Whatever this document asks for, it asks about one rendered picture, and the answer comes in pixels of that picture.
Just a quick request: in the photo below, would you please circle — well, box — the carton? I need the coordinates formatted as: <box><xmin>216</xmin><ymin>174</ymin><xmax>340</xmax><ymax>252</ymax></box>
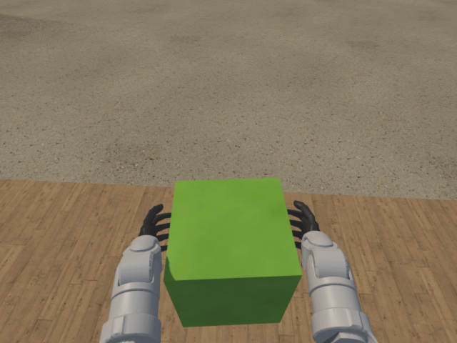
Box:
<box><xmin>164</xmin><ymin>178</ymin><xmax>302</xmax><ymax>327</ymax></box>

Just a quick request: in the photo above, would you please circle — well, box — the left robot hand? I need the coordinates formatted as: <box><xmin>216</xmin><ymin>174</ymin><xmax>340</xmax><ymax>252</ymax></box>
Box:
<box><xmin>139</xmin><ymin>204</ymin><xmax>171</xmax><ymax>252</ymax></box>

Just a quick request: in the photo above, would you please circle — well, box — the right robot forearm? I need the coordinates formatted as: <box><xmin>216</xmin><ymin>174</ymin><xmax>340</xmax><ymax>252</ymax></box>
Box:
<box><xmin>301</xmin><ymin>231</ymin><xmax>378</xmax><ymax>343</ymax></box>

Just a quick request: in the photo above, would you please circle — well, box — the left robot forearm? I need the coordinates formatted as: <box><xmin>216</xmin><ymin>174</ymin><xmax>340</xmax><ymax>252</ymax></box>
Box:
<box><xmin>99</xmin><ymin>235</ymin><xmax>162</xmax><ymax>343</ymax></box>

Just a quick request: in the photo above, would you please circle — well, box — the right robot hand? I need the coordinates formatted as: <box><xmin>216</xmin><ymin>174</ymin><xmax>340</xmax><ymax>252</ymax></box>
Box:
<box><xmin>287</xmin><ymin>200</ymin><xmax>320</xmax><ymax>249</ymax></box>

